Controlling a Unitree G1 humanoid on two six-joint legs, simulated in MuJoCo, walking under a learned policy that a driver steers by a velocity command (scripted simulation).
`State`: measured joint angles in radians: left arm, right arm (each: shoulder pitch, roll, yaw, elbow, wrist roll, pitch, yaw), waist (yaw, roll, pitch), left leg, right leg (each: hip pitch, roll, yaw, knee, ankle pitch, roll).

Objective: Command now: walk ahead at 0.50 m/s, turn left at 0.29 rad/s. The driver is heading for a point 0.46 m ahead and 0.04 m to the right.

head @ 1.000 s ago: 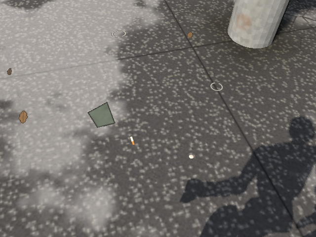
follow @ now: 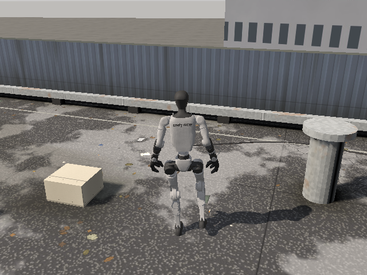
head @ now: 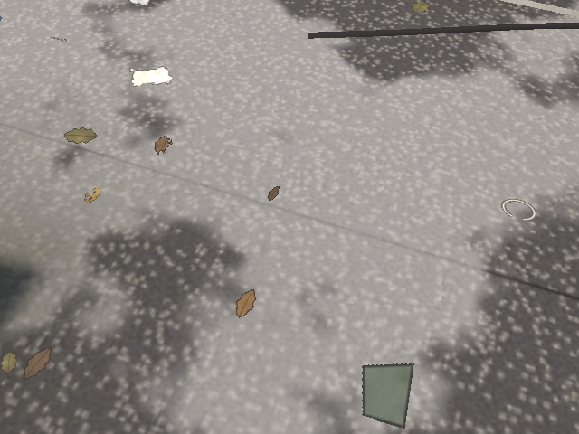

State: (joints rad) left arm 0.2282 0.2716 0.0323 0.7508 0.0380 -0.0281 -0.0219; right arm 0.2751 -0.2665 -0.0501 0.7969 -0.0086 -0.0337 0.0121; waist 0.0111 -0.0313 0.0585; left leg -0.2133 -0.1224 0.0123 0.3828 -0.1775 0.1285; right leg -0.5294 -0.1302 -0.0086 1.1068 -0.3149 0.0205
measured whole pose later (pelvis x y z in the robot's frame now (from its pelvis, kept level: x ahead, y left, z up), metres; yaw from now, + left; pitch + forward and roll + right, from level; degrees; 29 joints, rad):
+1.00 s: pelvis +0.39 -0.02 +0.00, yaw +2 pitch -1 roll +0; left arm 0.29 0.20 0.00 1.01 0.01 -0.01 0.02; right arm 0.20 -0.19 0.00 1.01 0.00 -0.02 -0.03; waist 0.02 -0.02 0.02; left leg -0.23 -0.03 0.02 0.42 -0.17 0.04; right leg -0.08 0.01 -0.06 0.40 -0.30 -0.02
